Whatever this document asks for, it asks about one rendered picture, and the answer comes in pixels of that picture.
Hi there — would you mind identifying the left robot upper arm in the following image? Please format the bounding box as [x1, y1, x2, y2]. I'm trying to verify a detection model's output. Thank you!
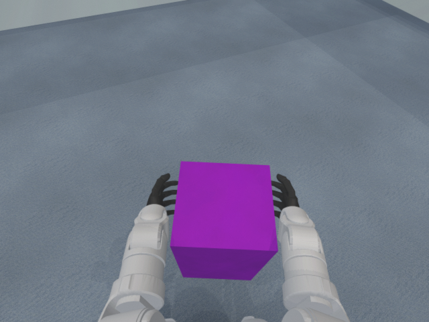
[99, 307, 166, 322]

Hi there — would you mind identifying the left robot hand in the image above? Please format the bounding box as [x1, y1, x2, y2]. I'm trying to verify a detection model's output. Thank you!
[146, 173, 178, 215]

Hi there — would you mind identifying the robot right forearm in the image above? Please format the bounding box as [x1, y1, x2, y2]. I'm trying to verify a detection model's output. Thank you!
[278, 206, 350, 322]

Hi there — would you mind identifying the right robot upper arm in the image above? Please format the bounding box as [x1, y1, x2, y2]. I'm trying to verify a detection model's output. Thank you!
[282, 306, 346, 322]

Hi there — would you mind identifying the robot left forearm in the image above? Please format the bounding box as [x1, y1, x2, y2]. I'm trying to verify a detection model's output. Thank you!
[98, 204, 169, 322]

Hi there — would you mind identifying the right robot hand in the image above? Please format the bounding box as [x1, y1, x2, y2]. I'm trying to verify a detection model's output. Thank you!
[271, 174, 299, 218]

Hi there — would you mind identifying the carton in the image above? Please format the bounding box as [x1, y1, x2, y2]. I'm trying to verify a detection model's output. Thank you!
[170, 161, 278, 280]

